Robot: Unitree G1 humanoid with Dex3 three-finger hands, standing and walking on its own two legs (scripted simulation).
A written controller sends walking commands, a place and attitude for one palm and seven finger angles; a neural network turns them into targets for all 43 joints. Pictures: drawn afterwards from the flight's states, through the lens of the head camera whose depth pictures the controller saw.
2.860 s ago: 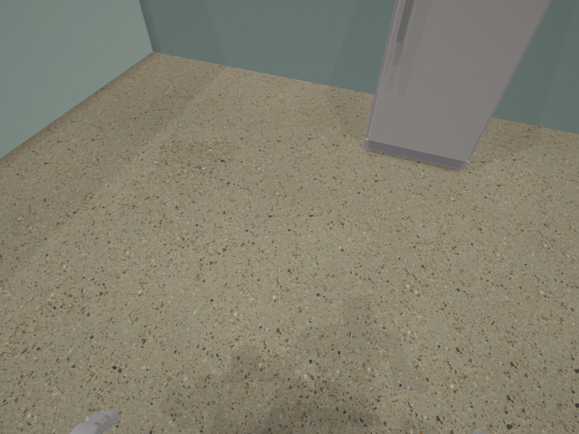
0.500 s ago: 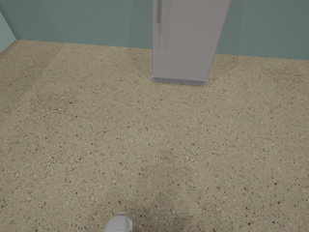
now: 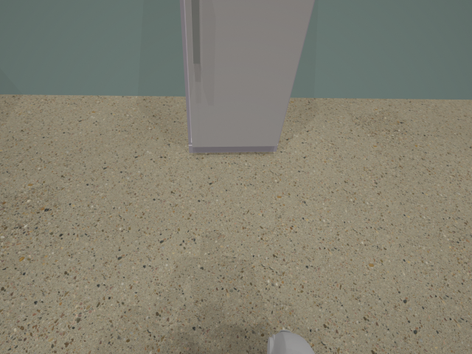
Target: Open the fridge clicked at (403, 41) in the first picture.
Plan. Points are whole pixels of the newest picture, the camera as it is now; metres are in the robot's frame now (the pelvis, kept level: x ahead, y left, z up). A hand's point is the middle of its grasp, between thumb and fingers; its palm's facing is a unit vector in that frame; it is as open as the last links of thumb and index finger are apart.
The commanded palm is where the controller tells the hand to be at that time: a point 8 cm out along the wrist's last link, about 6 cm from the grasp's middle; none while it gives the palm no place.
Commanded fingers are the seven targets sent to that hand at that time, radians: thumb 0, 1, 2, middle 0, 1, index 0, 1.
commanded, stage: walk to a spot facing it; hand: left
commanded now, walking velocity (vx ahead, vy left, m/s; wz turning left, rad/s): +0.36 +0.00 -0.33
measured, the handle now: (195, 5) +1.25 +0.22 +0.08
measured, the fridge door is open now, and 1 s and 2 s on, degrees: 0 0 0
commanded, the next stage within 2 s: turn to face it in 1.00 s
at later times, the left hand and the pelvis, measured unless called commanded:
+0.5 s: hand (176, 291) +0.28 +0.13 -0.17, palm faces -0.07 -0.97 -0.24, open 7.2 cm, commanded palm none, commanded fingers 0.00 0.90 0.90 -0.20 -0.30 -0.20 -0.30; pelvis +0.22 -0.06 +0.00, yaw -7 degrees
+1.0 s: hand (177, 215) +0.48 +0.17 -0.18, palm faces -0.12 -0.98 -0.17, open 7.4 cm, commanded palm none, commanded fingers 0.00 0.90 0.90 -0.20 -0.30 -0.20 -0.30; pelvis +0.44 -0.01 +0.00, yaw -13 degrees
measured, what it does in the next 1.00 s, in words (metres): walks ahead: right foot, then left foot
